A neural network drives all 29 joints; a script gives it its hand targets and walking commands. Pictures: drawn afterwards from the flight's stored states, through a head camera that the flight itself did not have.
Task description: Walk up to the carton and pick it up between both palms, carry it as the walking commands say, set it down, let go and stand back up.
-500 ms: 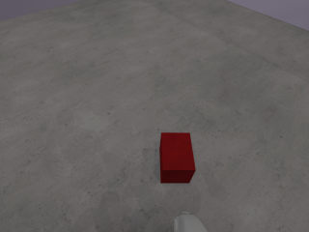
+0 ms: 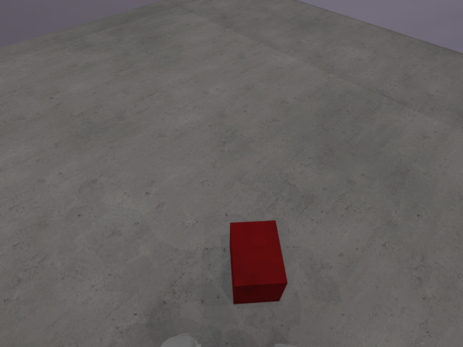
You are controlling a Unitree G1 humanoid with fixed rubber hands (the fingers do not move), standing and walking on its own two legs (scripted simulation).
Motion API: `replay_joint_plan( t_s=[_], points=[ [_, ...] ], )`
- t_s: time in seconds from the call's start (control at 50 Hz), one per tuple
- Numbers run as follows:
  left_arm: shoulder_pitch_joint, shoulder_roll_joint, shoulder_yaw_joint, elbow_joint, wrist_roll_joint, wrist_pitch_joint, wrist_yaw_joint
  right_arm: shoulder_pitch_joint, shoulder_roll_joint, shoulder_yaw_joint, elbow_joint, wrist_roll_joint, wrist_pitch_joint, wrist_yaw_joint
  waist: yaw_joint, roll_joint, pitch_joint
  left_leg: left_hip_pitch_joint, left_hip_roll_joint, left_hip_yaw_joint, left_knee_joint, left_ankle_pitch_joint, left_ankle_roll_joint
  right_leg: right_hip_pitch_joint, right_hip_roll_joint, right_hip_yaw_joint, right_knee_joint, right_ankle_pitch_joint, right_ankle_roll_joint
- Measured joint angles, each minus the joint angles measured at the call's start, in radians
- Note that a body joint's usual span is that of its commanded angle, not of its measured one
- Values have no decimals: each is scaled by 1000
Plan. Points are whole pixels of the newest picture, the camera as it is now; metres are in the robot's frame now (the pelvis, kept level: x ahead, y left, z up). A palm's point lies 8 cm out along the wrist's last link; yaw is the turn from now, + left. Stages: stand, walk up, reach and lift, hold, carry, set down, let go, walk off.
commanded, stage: walk up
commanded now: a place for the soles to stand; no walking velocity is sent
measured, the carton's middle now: (254, 261) +0.53 -0.08 -0.63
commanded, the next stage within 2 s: none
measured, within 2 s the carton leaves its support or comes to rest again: neither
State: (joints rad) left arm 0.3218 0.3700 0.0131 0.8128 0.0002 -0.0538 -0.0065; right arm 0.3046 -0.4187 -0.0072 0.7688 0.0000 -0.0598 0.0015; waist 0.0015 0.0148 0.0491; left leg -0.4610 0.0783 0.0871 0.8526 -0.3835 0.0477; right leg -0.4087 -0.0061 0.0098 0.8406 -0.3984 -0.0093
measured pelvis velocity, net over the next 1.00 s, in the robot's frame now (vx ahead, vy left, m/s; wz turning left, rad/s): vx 0.00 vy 0.00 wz -0.15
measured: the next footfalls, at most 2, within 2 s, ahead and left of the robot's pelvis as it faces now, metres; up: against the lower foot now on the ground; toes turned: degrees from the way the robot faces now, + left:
right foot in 0.26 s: +0.05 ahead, -0.13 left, +0.00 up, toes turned -6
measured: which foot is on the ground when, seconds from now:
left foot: down 0.00-1.00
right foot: down 0.00-0.02, up 0.04-0.24, down 0.26-1.00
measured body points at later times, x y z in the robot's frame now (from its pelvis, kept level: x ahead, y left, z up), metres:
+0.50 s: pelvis -0.01 +0.02 -0.01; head +0.02 +0.02 +0.44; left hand +0.09 +0.31 -0.13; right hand +0.04 -0.31 -0.11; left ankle +0.06 +0.12 -0.70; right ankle +0.02 -0.12 -0.70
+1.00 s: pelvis +0.00 +0.00 +0.00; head +0.03 -0.02 +0.44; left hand +0.10 +0.30 -0.12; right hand +0.04 -0.32 -0.12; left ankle +0.06 +0.12 -0.70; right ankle +0.01 -0.13 -0.70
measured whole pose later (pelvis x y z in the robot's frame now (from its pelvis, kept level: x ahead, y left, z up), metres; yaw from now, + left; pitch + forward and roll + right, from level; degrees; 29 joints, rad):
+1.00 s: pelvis +0.00 +0.00 +0.00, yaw -9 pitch +0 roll +1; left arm 0.27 0.37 0.01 0.91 0.00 -0.06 0.01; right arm 0.28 -0.41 -0.01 0.78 0.00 -0.02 0.00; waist 0.00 0.01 0.07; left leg -0.47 0.10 0.12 0.87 -0.40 0.01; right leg -0.46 0.01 0.05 0.89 -0.43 -0.01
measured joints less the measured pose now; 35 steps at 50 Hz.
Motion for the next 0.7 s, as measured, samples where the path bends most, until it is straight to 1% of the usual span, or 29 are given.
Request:
replay_joint_plan(
  t_s=[0.02, 0.06, 0.1, 0.16, 0.22, 0.26, 0.3, 0.34, 0.36, 0.4, 0.46, 0.54, 0.6, 0.62, 0.66, 0.7],
  points=[
    [-5, 1, 0, -1, 0, 5, 4, -1, 1, 0, 1, 0, -1, 0, 1, -3, 6, -2, 0, 1, -26, 43, -8, -21, 1, 2, 27, -7, -1],
    [-10, 1, 0, 6, 0, 20, 10, -2, 6, 0, 1, 0, -2, 0, 1, -18, 20, -9, 2, 18, -8, 41, -21, -54, 1, 3, 90, -48, -5],
    [-10, 1, 0, 16, 0, 28, 11, -2, 7, 0, 1, 0, -2, 0, 1, -20, 20, -9, 12, 33, -10, 31, -20, -83, 7, 4, 134, -98, -5],
    [-9, 1, 0, 18, 0, 27, 11, -2, 7, 0, 1, 0, -2, 0, 1, -19, 19, -9, 29, 51, -10, 26, -18, -98, 7, 4, 141, -137, -7],
    [-9, 1, 0, 20, 0, 19, 11, -2, 7, 0, 1, 0, 2, 0, 1, -20, 19, -10, 41, 66, -8, 25, -20, -86, 6, 4, 120, -94, -11],
    [-8, 3, 0, 29, 0, 10, 11, -2, 7, 0, 1, 0, 14, 0, 2, -21, 17, -11, 46, 71, 12, 16, -27, -33, 6, 6, 32, -42, -25],
    [-9, 2, 0, 39, 0, 7, 12, -4, 7, 0, 2, 0, 32, 0, 1, -15, 19, -15, 48, 62, 52, -36, -27, -26, 9, 5, 38, -29, -14],
    [-9, 2, 0, 44, 0, 6, 13, -4, 7, 0, 1, 0, 42, 0, 1, -12, 19, -15, 35, 43, 71, -115, -25, -25, 10, 6, 45, -26, -11],
    [-9, 2, 0, 45, 0, 6, 16, -6, 7, 0, 1, 0, 43, 0, 1, -11, 19, -15, 29, 36, 72, -129, -23, -28, 10, 9, 45, -23, -11],
    [-11, 2, 0, 45, 0, 6, 18, -7, 7, 0, 1, 0, 43, 0, 1, -10, 20, -15, 23, 32, 65, -110, -20, -35, 10, 13, 45, -18, -9],
    [-20, 2, 0, 47, 0, 14, 18, -7, 7, 0, 5, 0, 43, 0, 1, -9, 20, -15, 19, 32, 35, 12, -22, -42, 10, 18, 46, -13, -3],
    [-25, 2, 0, 54, 0, 19, 18, -7, 7, 0, 6, 0, 35, 0, 1, -9, 20, -15, 30, 39, 35, -4, -21, -52, 10, 18, 62, -83, -11],
    [-24, 2, 0, 74, 0, 16, 18, -8, 7, 0, 6, 0, 35, 0, 1, -9, 19, -15, 41, 48, 36, -5, -29, -40, 10, 18, 54, -54, -25],
    [-25, 2, 0, 80, 0, 13, 18, -8, 7, 0, 6, 0, 36, 0, 1, -9, 19, -15, 43, 48, 38, -6, -35, -38, 10, 18, 48, -27, -23],
    [-25, 2, 0, 91, 0, 8, 18, -8, 7, 0, 7, 0, 38, 0, 1, -8, 19, -15, 44, 47, 41, -18, -36, -37, 11, 18, 48, -21, 1],
    [-25, 2, 0, 98, 0, 7, 18, -12, 7, 0, 6, 0, 40, 0, 1, -9, 19, -15, 33, 42, 45, -57, -35, -39, 10, 23, 48, -27, 2]
  ],
)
